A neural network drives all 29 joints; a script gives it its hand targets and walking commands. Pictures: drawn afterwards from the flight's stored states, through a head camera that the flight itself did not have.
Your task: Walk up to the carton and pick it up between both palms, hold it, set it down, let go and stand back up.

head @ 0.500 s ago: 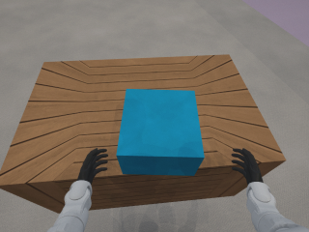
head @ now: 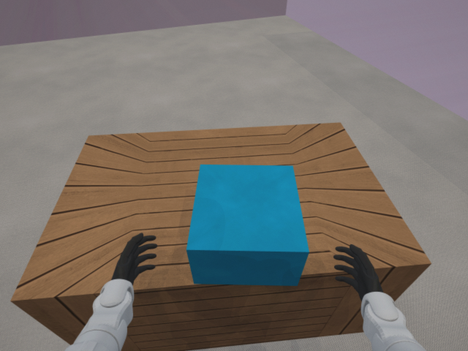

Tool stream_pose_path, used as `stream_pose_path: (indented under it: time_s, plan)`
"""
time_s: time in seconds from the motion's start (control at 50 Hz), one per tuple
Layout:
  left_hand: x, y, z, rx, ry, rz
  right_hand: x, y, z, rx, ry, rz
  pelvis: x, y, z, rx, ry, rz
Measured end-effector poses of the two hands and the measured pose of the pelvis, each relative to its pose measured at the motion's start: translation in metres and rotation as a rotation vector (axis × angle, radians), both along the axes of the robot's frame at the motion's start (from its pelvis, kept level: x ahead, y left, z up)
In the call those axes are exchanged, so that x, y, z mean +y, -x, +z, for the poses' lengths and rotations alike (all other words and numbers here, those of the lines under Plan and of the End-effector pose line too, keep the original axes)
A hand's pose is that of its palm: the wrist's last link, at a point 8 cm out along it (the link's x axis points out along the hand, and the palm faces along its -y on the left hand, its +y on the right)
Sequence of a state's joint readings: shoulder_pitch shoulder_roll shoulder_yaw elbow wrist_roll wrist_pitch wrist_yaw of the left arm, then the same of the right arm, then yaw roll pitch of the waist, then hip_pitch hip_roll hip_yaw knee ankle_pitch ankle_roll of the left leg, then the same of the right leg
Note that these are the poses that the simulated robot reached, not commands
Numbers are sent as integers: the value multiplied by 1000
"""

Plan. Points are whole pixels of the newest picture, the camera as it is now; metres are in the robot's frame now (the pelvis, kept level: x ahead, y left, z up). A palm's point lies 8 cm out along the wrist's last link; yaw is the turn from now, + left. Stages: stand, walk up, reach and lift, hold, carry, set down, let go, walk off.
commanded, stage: set down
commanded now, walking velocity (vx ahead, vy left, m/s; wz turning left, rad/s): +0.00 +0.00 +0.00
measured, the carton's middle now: (246, 221) +0.49 +0.00 -0.13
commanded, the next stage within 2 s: let go in 0.56 s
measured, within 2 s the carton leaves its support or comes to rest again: neither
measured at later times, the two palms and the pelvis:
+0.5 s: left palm (116, 322) +0.21 +0.24 -0.05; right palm (376, 335) +0.20 -0.22 -0.06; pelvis +0.04 +0.00 +0.02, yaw -2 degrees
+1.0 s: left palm (124, 326) +0.21 +0.22 -0.06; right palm (389, 347) +0.18 -0.23 -0.06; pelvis +0.03 +0.00 +0.02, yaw -2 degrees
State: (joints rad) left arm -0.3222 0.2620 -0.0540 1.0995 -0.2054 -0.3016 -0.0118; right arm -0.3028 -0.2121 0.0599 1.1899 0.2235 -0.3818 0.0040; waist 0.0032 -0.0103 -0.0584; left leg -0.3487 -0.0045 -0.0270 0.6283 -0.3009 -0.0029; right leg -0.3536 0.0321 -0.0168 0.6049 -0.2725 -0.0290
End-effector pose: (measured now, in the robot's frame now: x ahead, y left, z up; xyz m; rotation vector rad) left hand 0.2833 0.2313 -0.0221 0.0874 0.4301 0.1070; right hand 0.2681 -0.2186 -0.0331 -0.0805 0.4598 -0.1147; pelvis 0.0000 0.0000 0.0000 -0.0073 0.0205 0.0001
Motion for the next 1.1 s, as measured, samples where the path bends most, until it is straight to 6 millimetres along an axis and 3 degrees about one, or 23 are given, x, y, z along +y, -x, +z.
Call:
stream_pose_path:
  time_s: [0.14,0.2,0.4,0.58,0.68,0.86,1.1]
  plan:
    - [-12,69,-44,211,16,36,-12,68,-25,167,33,-9,-2,-14,13,-76,-2,-18]
    - [-10,84,-51,257,9,57,-12,82,-27,192,33,-13,-4,-20,14,-67,-7,-30]
    - [4,63,-31,267,-64,0,1,69,-24,169,23,7,-2,-35,17,-80,-4,-37]
    - [1,85,-37,370,-53,-12,-2,77,-28,217,58,14,5,-47,19,-111,5,-31]
    - [-3,90,-42,404,-56,-18,-5,81,-29,246,82,14,5,-44,19,-111,5,-32]
    - [-9,68,-34,356,-84,-47,-9,79,-26,232,76,8,3,-38,18,-113,6,-38]
    - [-11,83,-37,369,-76,-40,-18,95,-26,251,94,-2,1,-29,17,-106,0,-52]
